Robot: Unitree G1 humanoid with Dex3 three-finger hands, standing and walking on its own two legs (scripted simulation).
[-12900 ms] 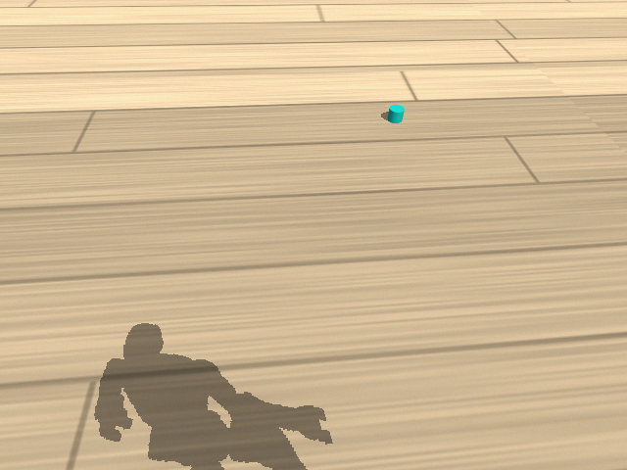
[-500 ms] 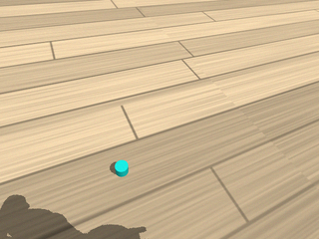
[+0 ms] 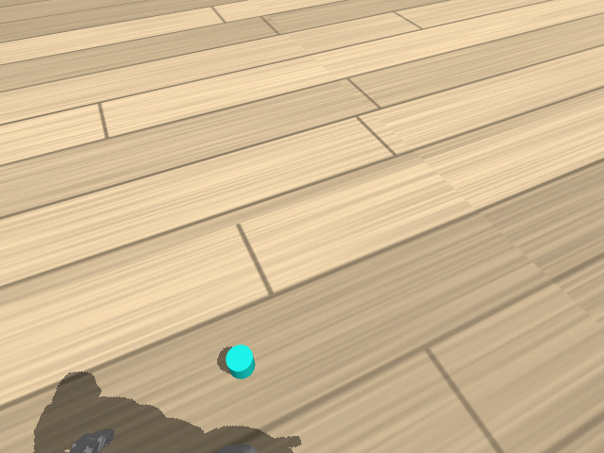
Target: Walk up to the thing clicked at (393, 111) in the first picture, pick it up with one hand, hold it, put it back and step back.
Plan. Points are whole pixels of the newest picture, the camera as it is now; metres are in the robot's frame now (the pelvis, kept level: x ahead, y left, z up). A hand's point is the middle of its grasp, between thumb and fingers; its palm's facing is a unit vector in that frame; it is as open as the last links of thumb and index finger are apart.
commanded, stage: walk up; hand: left
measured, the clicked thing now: (240, 361) +0.51 +0.20 -0.73
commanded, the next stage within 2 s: none
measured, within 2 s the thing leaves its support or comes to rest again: neither
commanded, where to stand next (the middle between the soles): +0.11 -0.03 m, yaw -1 degrees
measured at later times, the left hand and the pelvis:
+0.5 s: hand out of the picture +0.11 +0.26 -0.16, palm faces -0.05 -0.93 -0.36, open 7.4 cm; pelvis +0.04 +0.00 -0.01, yaw -1 degrees
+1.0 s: hand out of the picture +0.15 +0.25 -0.14, palm faces -0.02 -0.95 -0.32, open 7.4 cm; pelvis +0.04 +0.00 +0.01, yaw -1 degrees
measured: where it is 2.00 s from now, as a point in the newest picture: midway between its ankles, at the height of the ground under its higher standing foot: outside the picture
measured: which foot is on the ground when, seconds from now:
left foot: up 0.00-0.10, down 0.12-1.00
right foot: down 0.00-1.00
